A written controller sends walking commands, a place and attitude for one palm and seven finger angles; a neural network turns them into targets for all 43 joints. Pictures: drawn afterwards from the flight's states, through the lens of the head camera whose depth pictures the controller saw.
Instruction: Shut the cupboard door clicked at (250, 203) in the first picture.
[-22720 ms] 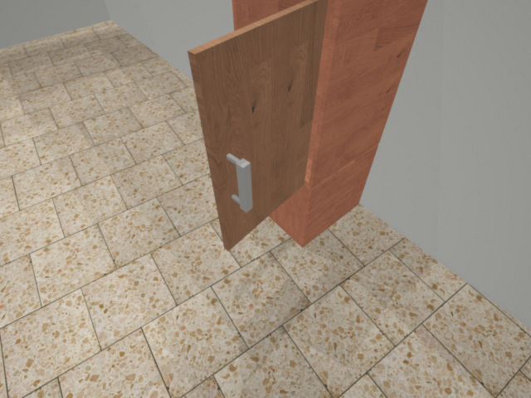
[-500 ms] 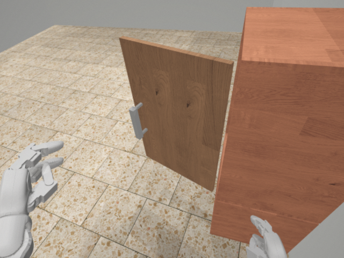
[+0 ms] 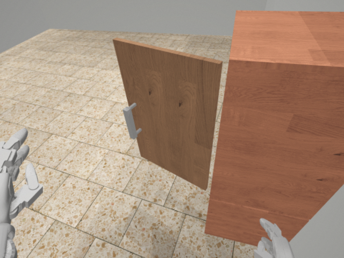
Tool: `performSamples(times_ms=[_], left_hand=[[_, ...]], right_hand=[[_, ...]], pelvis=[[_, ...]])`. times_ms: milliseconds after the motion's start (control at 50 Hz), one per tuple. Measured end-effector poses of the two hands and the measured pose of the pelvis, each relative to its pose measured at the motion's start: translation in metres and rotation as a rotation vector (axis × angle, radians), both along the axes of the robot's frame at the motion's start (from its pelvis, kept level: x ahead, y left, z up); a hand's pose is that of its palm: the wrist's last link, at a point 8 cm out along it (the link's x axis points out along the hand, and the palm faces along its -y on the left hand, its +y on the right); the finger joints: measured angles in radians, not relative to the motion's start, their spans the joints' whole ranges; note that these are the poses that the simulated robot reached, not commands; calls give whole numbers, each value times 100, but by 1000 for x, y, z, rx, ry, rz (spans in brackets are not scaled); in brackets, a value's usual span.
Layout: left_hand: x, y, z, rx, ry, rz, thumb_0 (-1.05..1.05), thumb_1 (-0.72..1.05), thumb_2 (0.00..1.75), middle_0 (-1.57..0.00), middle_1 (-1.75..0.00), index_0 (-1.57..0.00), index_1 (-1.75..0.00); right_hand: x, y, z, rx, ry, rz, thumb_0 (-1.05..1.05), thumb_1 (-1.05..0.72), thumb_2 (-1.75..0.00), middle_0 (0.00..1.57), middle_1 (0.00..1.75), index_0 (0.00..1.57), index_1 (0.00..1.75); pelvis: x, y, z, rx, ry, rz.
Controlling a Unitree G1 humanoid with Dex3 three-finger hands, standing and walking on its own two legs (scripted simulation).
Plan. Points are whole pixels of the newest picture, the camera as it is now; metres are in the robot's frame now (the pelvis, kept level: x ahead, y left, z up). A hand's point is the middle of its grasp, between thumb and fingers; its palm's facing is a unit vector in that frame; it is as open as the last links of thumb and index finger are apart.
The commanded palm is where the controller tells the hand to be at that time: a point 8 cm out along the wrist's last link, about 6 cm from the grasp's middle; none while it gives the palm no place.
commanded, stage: step back with the hand held close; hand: left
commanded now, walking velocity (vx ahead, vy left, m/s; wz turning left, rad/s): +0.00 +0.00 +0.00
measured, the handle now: (133, 121) +0.63 +0.24 -0.07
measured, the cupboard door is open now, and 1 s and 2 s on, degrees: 71 71 71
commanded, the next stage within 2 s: stop stepping back and stand still in 1.84 s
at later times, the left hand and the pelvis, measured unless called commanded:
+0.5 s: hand (17, 188) +0.18 +0.31 +0.16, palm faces +0.39 -0.76 -0.52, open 7.5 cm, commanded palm +0.12 +0.34 +0.17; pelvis -0.02 +0.04 +0.00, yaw +0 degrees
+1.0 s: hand out of the picture +0.13 +0.31 +0.16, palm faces +0.46 -0.77 -0.45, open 7.5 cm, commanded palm +0.06 +0.34 +0.17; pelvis -0.07 +0.04 -0.01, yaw +1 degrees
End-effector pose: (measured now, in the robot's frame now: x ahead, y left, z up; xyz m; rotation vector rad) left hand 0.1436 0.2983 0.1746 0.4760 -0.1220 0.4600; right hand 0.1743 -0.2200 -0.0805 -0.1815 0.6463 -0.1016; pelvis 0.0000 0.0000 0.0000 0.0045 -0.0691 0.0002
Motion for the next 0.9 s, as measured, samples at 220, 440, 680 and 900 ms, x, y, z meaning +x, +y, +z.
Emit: performSamples(times_ms=[220,440,680,900], left_hand=[[1,13,3,55,2,-3,2,89,89,-21,-31,-21,-30],[2,39,3,104,54,-48,2,89,89,-21,-31,-21,-30],[-29,48,0,111,-13,-72,2,89,89,-21,-31,-21,-30],[-58,49,-4,94,-94,-44,2,89,89,-21,-31,-21,-30]], right_hand=[[-5,0,-7,-5,59,-22,1,-91,-90,20,30,20,30],[-26,10,-6,-49,131,-97,1,-91,-90,20,30,20,30],[-55,27,4,-65,95,-79,1,-91,-90,20,30,20,30],[-87,20,-2,-111,119,-55,1,-90,-90,20,30,20,30]], pelvis=[[-4,10,-2,-23,61,20],[-16,35,-3,-8,96,-2],[-48,43,-8,-20,101,0],[-67,41,-12,-41,98,11]])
